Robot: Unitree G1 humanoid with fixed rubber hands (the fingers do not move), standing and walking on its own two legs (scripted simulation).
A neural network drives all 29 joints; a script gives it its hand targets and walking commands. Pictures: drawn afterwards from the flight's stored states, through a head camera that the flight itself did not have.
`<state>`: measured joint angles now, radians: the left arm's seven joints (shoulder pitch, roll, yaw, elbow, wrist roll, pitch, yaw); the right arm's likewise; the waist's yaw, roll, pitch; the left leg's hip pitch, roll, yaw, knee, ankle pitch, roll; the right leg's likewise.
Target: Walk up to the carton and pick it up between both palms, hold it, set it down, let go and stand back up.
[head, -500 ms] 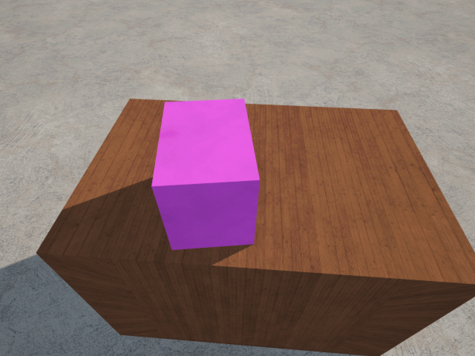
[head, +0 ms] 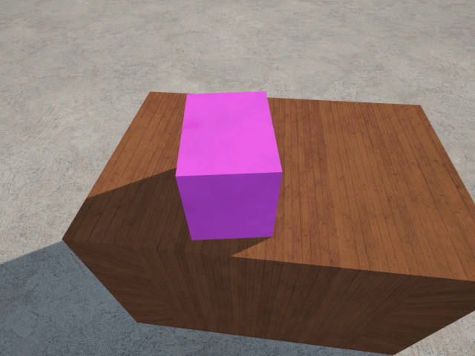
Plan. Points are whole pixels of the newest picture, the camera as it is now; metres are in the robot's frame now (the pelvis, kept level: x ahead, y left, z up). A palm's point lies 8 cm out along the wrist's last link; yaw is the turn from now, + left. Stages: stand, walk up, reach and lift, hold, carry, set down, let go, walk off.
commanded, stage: walk up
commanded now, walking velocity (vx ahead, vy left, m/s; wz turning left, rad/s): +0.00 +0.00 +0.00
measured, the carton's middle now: (229, 164) +0.54 +0.04 -0.01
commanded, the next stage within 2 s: stand in 0.32 s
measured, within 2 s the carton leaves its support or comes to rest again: neither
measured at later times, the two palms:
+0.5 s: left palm out of the picture -0.03 +0.23 -0.15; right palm out of the picture -0.03 -0.17 -0.14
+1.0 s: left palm out of the picture -0.02 +0.21 -0.15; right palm out of the picture -0.03 -0.19 -0.15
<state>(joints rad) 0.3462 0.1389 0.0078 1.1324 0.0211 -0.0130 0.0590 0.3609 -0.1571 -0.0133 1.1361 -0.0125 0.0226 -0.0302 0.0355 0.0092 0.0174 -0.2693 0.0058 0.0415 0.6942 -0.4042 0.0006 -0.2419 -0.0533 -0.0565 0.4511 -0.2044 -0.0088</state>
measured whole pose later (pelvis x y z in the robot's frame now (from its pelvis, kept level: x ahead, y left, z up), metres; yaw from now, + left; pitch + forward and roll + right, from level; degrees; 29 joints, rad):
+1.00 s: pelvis +0.02 +0.01 +0.00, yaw -1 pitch -1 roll +0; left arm 0.34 0.11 0.00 1.17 0.01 -0.02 0.04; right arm 0.36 -0.11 0.00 1.13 -0.01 -0.02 -0.04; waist 0.00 0.00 0.03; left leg -0.12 0.02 0.05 0.40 -0.26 0.00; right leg -0.17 -0.04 -0.04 0.41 -0.22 0.02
